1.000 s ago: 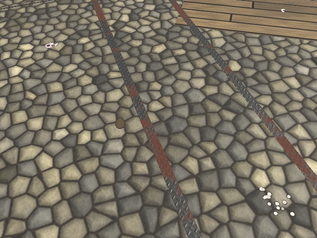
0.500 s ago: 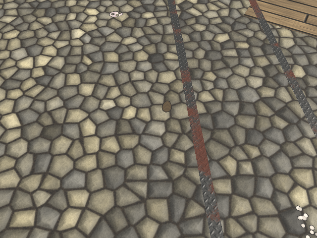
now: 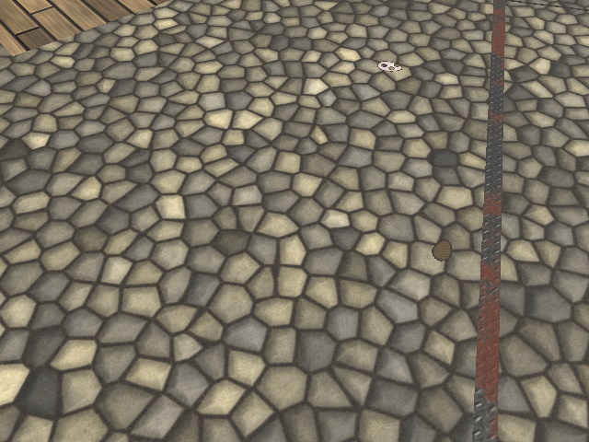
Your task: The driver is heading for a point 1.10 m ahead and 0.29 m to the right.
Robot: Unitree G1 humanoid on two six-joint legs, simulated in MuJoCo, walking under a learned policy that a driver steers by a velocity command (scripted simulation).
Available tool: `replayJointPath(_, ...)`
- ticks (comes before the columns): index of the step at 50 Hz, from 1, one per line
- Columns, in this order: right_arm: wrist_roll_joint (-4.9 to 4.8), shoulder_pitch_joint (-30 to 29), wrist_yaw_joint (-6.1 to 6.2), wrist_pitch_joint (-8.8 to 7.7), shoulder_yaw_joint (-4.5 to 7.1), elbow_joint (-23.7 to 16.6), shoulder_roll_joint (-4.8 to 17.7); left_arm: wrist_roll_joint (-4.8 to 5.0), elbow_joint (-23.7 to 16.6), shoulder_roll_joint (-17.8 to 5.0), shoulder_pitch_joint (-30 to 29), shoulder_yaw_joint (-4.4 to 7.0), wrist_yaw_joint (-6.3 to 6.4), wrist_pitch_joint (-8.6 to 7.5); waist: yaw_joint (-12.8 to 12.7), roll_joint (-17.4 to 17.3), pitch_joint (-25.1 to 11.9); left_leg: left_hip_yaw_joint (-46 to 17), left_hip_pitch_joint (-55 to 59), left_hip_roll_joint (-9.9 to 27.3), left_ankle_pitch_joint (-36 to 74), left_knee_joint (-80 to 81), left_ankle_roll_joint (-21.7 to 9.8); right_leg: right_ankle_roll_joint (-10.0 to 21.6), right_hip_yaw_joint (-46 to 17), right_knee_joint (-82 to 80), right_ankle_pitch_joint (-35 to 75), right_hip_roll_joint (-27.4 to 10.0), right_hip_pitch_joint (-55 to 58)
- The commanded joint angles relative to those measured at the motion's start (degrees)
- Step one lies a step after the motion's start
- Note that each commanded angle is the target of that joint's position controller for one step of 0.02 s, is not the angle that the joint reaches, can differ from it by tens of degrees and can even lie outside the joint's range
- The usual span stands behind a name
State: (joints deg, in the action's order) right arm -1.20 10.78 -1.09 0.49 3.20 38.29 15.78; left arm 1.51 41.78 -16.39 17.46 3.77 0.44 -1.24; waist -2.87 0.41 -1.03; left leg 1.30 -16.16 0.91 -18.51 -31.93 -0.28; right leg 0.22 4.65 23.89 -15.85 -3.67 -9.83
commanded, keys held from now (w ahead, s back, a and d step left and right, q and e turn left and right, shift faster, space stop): w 0.04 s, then w+e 0.96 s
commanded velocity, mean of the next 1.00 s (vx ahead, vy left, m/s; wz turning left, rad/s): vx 0.46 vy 0.00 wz -0.38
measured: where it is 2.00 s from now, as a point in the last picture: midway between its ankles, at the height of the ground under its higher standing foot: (434, 293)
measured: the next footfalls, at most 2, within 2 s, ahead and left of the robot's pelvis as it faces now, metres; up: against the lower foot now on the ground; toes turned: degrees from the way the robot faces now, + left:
left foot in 0.02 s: +0.02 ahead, +0.12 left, +0.00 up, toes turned +1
right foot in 0.50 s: +0.38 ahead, -0.10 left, +0.00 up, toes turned -11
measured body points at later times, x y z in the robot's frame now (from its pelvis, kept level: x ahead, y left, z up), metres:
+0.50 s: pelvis +0.21 +0.00 -0.03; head +0.26 +0.00 +0.42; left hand +0.48 +0.19 -0.11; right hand +0.16 -0.28 -0.15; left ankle -0.01 +0.12 -0.73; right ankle +0.34 -0.10 -0.74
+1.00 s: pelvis +0.51 -0.03 -0.02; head +0.53 -0.04 +0.43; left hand +0.69 +0.21 -0.13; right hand +0.60 -0.35 -0.08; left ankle +0.66 +0.03 -0.74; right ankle +0.34 -0.09 -0.73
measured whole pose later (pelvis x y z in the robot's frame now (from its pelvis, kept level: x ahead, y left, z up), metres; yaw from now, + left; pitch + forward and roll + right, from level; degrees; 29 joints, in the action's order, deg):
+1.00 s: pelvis +0.51 -0.03 -0.02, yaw -27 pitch +2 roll +1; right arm 0.3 5.1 -0.6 -7.0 1.7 35.8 15.9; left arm 1.3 41.8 -18.0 20.8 4.0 0.4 -1.5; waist -3.9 0.8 0.6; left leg -2.2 -26.6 -1.7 -6.4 -30.9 0.1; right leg 3.1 -13.7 42.0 -29.3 5.9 -9.6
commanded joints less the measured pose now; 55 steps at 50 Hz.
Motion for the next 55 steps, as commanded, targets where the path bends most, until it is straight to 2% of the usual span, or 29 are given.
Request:
replayJointPath(1,-0.37,12.3,0.36,-1.51,2.32,1.3,6.8,-0.29,-2.7,-4.6,-4.0,0.56,-1.1,-1.57,8.1,2.3,-1.9,-3.0,23.4,1.3,3.8,9.9,-3.6,6.5,-5.9,2.8,-6.7,-6.3,-15.9)
replayJointPath(2,0.43,18.9,1.13,-1.57,3.09,1.7,12.2,-2.64,-5.2,0.7,-6.5,-1.28,-1.87,-2.34,9.2,-13.6,-6.0,-22.3,32.6,15.8,9.0,11.8,-7.3,1.4,0.5,26.5,-17.3,-0.4,-28.1)
replayJointPath(3,0.95,17.1,0.78,-2.45,4.22,0.6,16.4,-0.48,-7.1,-3.9,-6.6,0.21,-1.74,-3.27,8.8,-15.6,-2.7,-36.7,27.5,23.5,-5.1,18.0,-16.7,0.6,-3.7,36.3,-19.0,2.3,-39.6)
replayJointPath(4,0.64,14.5,0.47,-3.55,3.03,0.1,11.6,0.81,-6.6,-8.2,-9.0,1.3,-1.64,-3.47,9.2,-9.1,2.6,-33.5,24.7,21.1,-14.1,20.5,-16.5,1.3,-6.9,41.1,-13.8,-1.2,-43.1)
replayJointPath(5,0.81,12.1,0.36,-4.35,2.06,0.4,8.9,1.2,-6.1,-8.4,-9.0,1.51,-1.85,-3.45,7.9,-9.2,5.9,-28.3,22.5,18.2,-14.4,21.8,-14.3,2.1,-7.9,41.1,-7.2,-2.1,-44.7)
replayJointPath(7,1.09,8.2,0.35,-4.86,1.33,0.1,7.1,0.13,-4.4,-7.2,-7.3,1.42,-1.93,-3.24,5.7,-7.7,7.2,-18.7,19.2,14.4,-1.4,23.5,-11.0,1.5,-9.0,39.4,1.9,-3.6,-42.4)
replayJointPath(9,1.99,8.4,0.72,-5.39,1.15,0.4,6.1,0.24,-3.1,-5.2,-5.7,1.04,-2.22,-3.11,5.0,-6.8,5.7,-11.0,17.5,12.1,12.1,23.8,-9.5,0.5,-9.4,39.7,8.1,-2.5,-39.7)
replayJointPath(13,2.12,8.1,1.23,-5.97,1.13,1.7,6.3,0.05,-4.1,-3.3,-8.7,0.25,-2.08,-2.74,5.0,-5.2,6.3,-0.6,13.3,9.8,21.6,25.3,-8.2,-1.1,-9.0,27.4,17.7,0.2,-35.3)
replayJointPath(19,0.92,12.6,2.22,-5.3,1.51,5.7,8.7,0.02,-8.5,-1.0,-19.0,-1.43,-4.78,-3.44,7.8,-3.6,9.2,5.1,18.7,12.7,31.7,24.7,-6.5,2.2,-2.6,11.0,20.8,1.6,-31.3)
replayJointPath(22,0.98,11.8,3.04,-3.91,2.13,5.7,11.3,-0.03,-9.4,-3.8,-16.6,-0.34,-5.46,-3.12,4.4,-6.9,3.5,7.3,25.5,13.7,61.7,13.9,-5.2,5.7,1.4,10.6,12.4,5.9,-24.9)
replayJointPath(24,1.22,10.9,3.68,-2.76,2.44,5.1,12.7,0.17,-7.3,-8.3,-4.7,1.85,-4.83,-2.43,-2.4,-7.8,-4.4,8.1,23.4,13.0,72.2,-3.8,-4.2,8.8,2.1,9.7,9.3,9.4,-8.9)
replayJointPath(25,1.16,10.1,3.91,-2.97,2.24,4.1,12.7,0.19,-5.6,-11.2,4.2,3.37,-3.74,-1.91,-7.6,-4.6,-8.8,8.2,11.5,11.1,62.0,-18.4,-2.6,11.4,-3.6,7.0,11.0,7.3,8.4)
replayJointPath(26,2.9,17.2,2.52,-4.38,-0.57,1.3,3.8,-0.08,-5.4,-17.1,7.3,4.5,-3.01,-1.81,-1.9,11.4,-16.3,5.8,-16.8,0.7,5.8,-43.4,1.3,22.3,-33.5,7.7,3.4,-9.6,34.3)
replayJointPath(27,1.69,14.1,1.41,-6.99,-0.71,1.1,6.3,0.03,-6.2,-13.5,7.9,3.61,-2.47,-2.08,-4.2,8.1,-25.5,-7.4,-24.0,-4.7,-13.6,-53.2,0.9,26.5,-54.4,-3.1,-5.3,-15.5,38.4)
replayJointPath(28,-0.91,6.4,0.69,-8.33,0.45,-1.5,9.8,-0.69,-6.0,-11.1,5.9,2.82,-2.2,-2.3,-5.4,4.7,-16.0,-9.6,-29.1,-1.1,-8.8,-52.3,-0.3,22.0,-46.1,-6.4,-4.7,-13.5,32.0)
replayJointPath(29,-1.05,3.8,0.72,-9.09,-0.06,-2.9,9.2,-0.52,-6.3,-10.0,2.0,2.44,-2.08,-2.51,-2.7,-0.3,-8.6,-8.9,-28.3,1.5,-4.0,-46.5,-1.0,19.8,-38.9,-7.5,-1.1,-11.1,21.8)
replayJointPath(30,0.2,3.0,1.12,-9.18,0.03,-2.7,8.5,-0.55,-7.0,-8.8,-1.8,2.03,-2.1,-2.66,0.2,-3.5,-3.5,-7.8,-26.0,3.2,-2.2,-41.2,-0.6,18.4,-33.8,-8.5,5.3,-8.5,12.7)
replayJointPath(32,1.46,5.7,1.34,-7.73,0.55,-2.2,8.8,-1.5,-8.4,-7.3,-5.9,1.52,-1.82,-2.85,4.1,-0.3,-0.7,-7.6,-19.6,5.2,0.4,-37.0,0.7,18.2,-28.4,-11.3,12.0,-5.1,1.9)
replayJointPath(37,2.74,0.7,1.97,-5.92,-0.53,-4.0,5.6,-0.8,-6.5,-9.1,-4.6,1.97,-0.57,-3.0,3.4,1.8,2.3,-4.2,-17.0,4.7,11.3,-20.9,5.2,16.5,-19.8,-12.2,17.1,-0.8,-10.2)
replayJointPath(40,2.09,-6.9,1.56,-6.51,-1.14,-5.5,4.1,-0.16,-5.1,-9.8,-1.5,2.17,-0.04,-2.23,-0.3,3.0,1.7,-3.5,-12.0,1.3,22.5,-6.5,5.4,13.4,-18.7,-9.8,11.6,1.4,-10.9)
replayJointPath(43,0.86,-10.3,0.83,-7.2,-0.48,-6.5,5.9,0.34,-3.8,-10.1,1.4,2.3,0.14,-1.59,-1.5,4.3,0.8,-5.4,-10.4,-0.3,22.6,-0.1,5.0,12.5,-23.7,-6.3,7.4,-0.6,-5.8)
replayJointPath(46,0.45,-8.1,0.34,-7.85,0.91,-6.2,8.4,0.05,-3.7,-9.5,1.2,2.22,0.28,-1.11,0.6,6.5,0.0,-6.7,-7.3,-0.6,15.4,3.2,2.5,10.9,-29.6,-0.5,6.7,-2.9,-0.3)
replayJointPath(48,1.05,1.0,0.84,-8.39,2.36,-4.6,10.6,-0.39,-4.1,-6.2,0.8,1.17,0.04,-1.11,5.6,5.8,-4.6,-7.3,7.3,2.1,13.6,6.1,-1.5,7.7,-27.4,10.0,8.2,0.6,-3.1)
replayJointPath(49,1.81,9.4,1.4,-8.33,3.18,-4.1,13.7,-1.45,-5.0,-1.9,2.5,-0.29,-0.21,-1.34,8.1,-2.7,-12.9,-18.1,21.9,13.1,9.2,5.9,-5.2,5.3,-21.3,27.1,-3.2,4.8,-10.0)
replayJointPath(50,2.37,12.9,0.77,-7.47,4.13,-1.7,17.2,0.71,-7.0,-1.3,8.9,-0.8,-0.25,-1.87,4.7,-22.6,-17.1,-46.3,34.7,23.7,-8.5,13.2,-13.7,2.4,-15.0,43.6,-19.4,10.2,-29.6)
replayJointPath(51,1.45,11.0,0.4,-7.31,2.99,-2.9,11.3,1.23,-5.1,-7.4,7.7,0.34,0.14,-1.7,6.3,-13.4,-11.7,-47.3,31.2,22.6,-19.2,15.8,-12.4,1.3,-16.4,50.1,-15.1,5.7,-35.0)
replayJointPath(52,1.23,9.3,0.57,-7.01,2.22,-2.7,8.5,0.64,-5.6,-9.4,2.0,0.99,0.16,-1.46,7.5,-8.3,-5.2,-37.7,25.3,19.9,-14.8,15.9,-10.3,0.9,-15.0,51.3,-9.5,4.4,-36.0)
replayJointPath(53,1.75,7.2,0.49,-6.75,1.73,-2.7,7.6,-0.12,-6.0,-8.3,-0.8,0.83,0.26,-1.36,6.8,-4.1,-2.1,-30.6,19.4,17.1,-5.9,16.3,-9.5,0.5,-13.6,50.1,-5.8,2.8,-34.1)
replayJointPath(55,2.23,5.5,0.59,-6.72,1.1,-1.6,5.9,-0.33,-7.0,-6.3,-2.8,0.74,-0.28,-1.64,4.9,-5.7,1.6,-21.7,12.3,13.2,5.0,18.5,-9.7,0.4,-13.2,45.2,-2.1,0.4,-31.0)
